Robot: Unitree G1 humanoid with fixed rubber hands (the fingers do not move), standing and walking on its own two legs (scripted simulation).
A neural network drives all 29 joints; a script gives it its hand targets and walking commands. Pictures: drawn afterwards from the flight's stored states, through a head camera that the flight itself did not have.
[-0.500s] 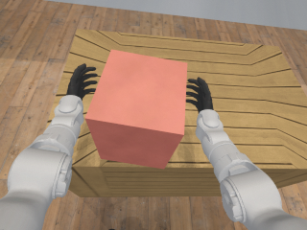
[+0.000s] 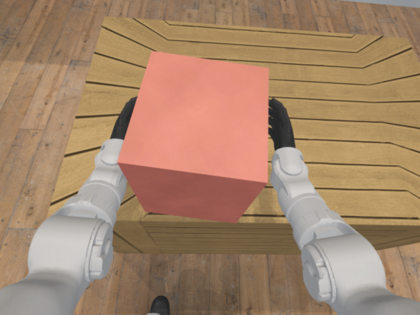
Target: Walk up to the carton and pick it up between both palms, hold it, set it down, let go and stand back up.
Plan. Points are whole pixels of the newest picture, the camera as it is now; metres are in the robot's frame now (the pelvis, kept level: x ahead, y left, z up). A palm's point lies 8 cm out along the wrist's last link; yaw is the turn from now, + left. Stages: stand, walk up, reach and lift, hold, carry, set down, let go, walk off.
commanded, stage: reach and lift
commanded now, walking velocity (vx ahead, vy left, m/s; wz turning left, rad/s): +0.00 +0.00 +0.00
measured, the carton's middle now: (199, 148) +0.44 +0.01 +0.00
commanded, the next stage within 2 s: none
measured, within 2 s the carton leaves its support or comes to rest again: leaves its support in 1.68 s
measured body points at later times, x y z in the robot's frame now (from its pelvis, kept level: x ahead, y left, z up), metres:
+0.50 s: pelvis +0.00 +0.01 +0.00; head +0.14 +0.03 +0.43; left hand +0.47 +0.16 +0.00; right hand +0.45 -0.14 +0.02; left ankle +0.03 +0.14 -0.72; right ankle -0.05 -0.09 -0.72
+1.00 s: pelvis +0.00 +0.01 +0.00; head +0.14 +0.03 +0.43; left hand +0.46 +0.16 -0.01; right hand +0.45 -0.14 +0.02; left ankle +0.03 +0.14 -0.72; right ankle -0.05 -0.09 -0.71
